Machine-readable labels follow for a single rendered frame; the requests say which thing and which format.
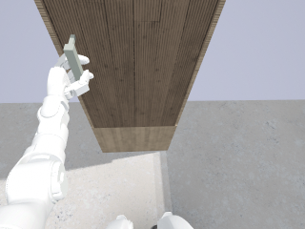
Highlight cupboard door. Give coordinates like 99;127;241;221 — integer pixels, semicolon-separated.
40;0;221;128

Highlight robot left forearm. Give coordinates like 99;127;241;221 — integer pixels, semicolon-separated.
5;95;70;203

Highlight left robot shin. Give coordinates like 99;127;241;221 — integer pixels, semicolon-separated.
116;215;126;219

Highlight robot shin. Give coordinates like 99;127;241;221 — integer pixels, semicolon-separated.
116;215;126;219
162;212;172;218

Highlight left robot upper arm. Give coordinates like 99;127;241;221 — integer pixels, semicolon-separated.
0;159;69;229

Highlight handle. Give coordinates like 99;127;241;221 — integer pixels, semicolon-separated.
63;34;84;81

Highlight robot left hand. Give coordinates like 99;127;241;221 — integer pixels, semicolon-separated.
47;53;94;103

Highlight right robot shin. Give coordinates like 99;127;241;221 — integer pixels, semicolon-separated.
162;212;172;218

